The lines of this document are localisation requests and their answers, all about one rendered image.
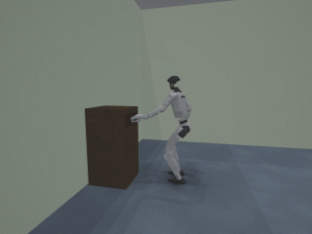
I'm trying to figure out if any robot left upper arm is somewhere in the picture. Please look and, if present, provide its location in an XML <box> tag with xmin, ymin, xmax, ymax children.
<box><xmin>160</xmin><ymin>93</ymin><xmax>178</xmax><ymax>113</ymax></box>

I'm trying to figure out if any robot right upper arm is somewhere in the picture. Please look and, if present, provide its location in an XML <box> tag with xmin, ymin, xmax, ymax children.
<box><xmin>184</xmin><ymin>95</ymin><xmax>192</xmax><ymax>112</ymax></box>

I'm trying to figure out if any humanoid robot head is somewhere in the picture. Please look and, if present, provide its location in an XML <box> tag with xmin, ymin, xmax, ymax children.
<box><xmin>167</xmin><ymin>75</ymin><xmax>182</xmax><ymax>93</ymax></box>

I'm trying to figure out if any cabinet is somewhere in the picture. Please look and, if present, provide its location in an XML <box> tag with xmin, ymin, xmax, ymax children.
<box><xmin>85</xmin><ymin>105</ymin><xmax>138</xmax><ymax>190</ymax></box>

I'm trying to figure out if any left robot forearm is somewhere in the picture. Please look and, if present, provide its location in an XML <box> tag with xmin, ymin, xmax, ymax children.
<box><xmin>142</xmin><ymin>105</ymin><xmax>163</xmax><ymax>120</ymax></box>

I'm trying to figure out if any right robot forearm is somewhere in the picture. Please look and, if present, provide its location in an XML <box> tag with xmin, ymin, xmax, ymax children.
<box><xmin>184</xmin><ymin>111</ymin><xmax>191</xmax><ymax>120</ymax></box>

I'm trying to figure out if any drawer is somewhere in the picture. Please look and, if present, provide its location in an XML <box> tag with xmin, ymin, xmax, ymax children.
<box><xmin>125</xmin><ymin>111</ymin><xmax>137</xmax><ymax>128</ymax></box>

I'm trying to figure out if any left robot hand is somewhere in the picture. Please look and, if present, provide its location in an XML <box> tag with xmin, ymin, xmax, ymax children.
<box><xmin>131</xmin><ymin>114</ymin><xmax>142</xmax><ymax>123</ymax></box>

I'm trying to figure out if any robot right shin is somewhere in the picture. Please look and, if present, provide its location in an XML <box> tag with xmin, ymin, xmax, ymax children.
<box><xmin>173</xmin><ymin>150</ymin><xmax>180</xmax><ymax>171</ymax></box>

